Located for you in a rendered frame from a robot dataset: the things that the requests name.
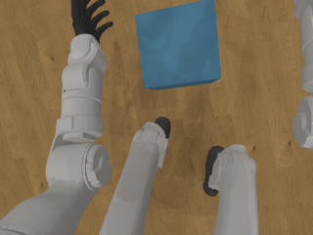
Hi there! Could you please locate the left robot thigh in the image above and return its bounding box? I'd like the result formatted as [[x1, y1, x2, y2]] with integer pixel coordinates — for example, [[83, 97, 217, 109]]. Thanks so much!
[[99, 128, 169, 235]]

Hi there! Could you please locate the left robot upper arm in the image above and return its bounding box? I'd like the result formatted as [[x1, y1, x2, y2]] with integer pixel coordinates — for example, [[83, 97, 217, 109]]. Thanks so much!
[[0, 142, 112, 235]]

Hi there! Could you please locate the robot left hand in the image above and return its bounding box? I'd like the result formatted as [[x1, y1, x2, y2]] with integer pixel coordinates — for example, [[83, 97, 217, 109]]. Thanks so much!
[[70, 0, 113, 44]]

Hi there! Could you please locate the right robot upper arm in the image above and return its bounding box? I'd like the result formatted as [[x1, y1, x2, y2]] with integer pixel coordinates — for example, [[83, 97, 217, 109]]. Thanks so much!
[[292, 93, 313, 153]]

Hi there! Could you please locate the right robot forearm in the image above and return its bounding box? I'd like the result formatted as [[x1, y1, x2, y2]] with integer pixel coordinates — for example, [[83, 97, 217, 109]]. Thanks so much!
[[293, 0, 313, 93]]

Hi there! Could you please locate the left robot forearm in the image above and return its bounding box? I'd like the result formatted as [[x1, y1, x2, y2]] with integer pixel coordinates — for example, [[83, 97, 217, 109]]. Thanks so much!
[[45, 33, 108, 181]]

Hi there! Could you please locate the carton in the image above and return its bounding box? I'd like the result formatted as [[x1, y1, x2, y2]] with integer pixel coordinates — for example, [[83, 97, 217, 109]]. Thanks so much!
[[134, 0, 221, 90]]

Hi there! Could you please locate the right robot shin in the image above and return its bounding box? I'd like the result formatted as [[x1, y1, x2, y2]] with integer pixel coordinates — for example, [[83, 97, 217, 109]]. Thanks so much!
[[208, 144, 256, 191]]

